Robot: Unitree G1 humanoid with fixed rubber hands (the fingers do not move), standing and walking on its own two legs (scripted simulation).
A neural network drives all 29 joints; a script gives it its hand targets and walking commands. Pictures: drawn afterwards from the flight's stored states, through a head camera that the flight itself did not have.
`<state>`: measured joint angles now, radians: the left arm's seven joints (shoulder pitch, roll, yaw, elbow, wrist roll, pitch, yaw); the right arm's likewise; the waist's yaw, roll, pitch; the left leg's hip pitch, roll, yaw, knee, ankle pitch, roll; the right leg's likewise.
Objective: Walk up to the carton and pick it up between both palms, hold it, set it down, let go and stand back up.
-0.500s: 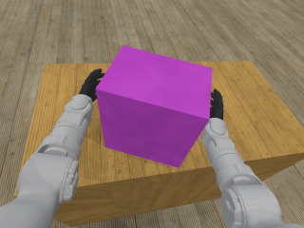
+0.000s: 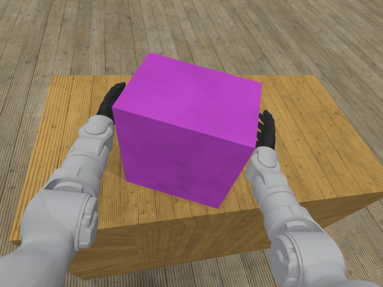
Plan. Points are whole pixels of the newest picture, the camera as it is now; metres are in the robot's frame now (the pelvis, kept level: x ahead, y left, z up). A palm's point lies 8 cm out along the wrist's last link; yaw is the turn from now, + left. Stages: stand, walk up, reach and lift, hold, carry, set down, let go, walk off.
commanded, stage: reach and lift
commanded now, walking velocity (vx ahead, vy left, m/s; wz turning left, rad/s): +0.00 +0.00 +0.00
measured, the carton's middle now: (186, 137) +0.44 -0.05 +0.04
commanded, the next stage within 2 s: none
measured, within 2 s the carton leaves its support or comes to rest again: leaves its support in 1.50 s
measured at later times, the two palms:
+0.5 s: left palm (107, 120) +0.47 +0.12 +0.08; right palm (260, 149) +0.37 -0.20 +0.06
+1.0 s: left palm (107, 120) +0.47 +0.12 +0.07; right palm (259, 150) +0.37 -0.20 +0.06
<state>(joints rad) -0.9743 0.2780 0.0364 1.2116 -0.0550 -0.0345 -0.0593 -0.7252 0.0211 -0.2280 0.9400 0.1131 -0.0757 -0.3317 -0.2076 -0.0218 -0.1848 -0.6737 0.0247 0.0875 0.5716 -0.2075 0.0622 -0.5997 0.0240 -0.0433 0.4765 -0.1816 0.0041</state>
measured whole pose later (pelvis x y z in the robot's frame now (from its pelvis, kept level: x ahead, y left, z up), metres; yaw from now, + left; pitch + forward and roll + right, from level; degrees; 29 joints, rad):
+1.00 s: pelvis +0.03 +0.00 +0.02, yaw +0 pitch +9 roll -2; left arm -0.88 0.13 0.29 1.20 0.28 -0.19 -0.13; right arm -0.60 0.12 -0.57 0.97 -0.20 -0.36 -0.23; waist -0.11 -0.07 -0.06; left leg -0.37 0.01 0.10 0.39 -0.18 0.06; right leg -0.29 0.02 -0.03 0.27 -0.14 0.01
